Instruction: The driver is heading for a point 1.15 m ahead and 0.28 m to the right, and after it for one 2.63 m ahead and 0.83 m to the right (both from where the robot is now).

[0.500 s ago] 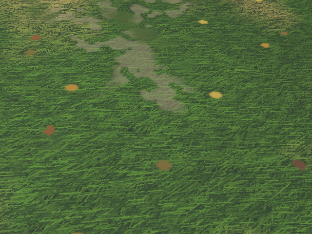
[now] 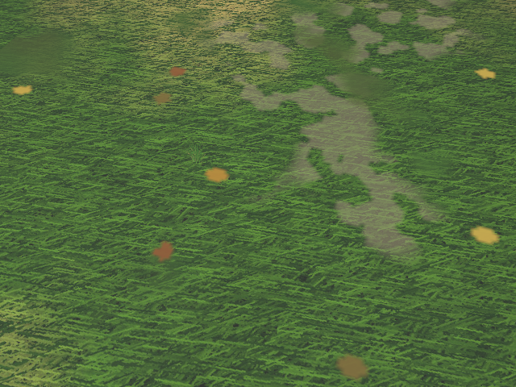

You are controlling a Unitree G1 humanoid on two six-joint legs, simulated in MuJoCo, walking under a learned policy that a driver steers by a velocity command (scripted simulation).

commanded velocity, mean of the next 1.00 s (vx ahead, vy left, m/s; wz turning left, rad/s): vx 0.50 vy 0.00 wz -0.41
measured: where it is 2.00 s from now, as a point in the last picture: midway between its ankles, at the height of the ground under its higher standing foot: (363, 218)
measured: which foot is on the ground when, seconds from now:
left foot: up 0.00-0.30, down 0.32-0.86, up 0.88-1.00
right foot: down 0.00-0.32, up 0.34-0.82, down 0.84-1.00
